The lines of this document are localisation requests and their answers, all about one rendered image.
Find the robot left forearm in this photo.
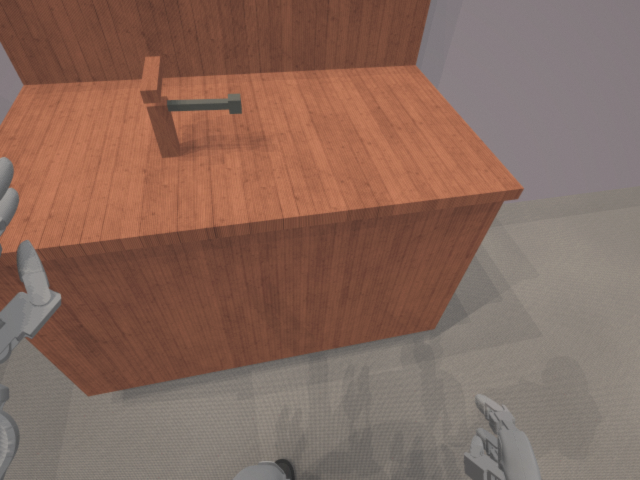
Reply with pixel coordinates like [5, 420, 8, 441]
[0, 384, 20, 480]

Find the right robot hand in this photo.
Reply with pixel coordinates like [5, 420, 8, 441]
[464, 394, 542, 480]

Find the counter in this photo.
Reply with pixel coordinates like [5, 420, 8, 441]
[0, 0, 524, 396]

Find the robot left shin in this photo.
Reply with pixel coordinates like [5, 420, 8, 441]
[257, 461, 285, 474]

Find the left robot foot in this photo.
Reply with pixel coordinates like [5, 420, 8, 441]
[275, 459, 295, 480]

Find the tap lever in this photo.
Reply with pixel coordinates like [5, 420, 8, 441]
[167, 94, 242, 114]

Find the left robot hand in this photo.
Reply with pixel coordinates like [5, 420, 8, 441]
[0, 157, 61, 364]

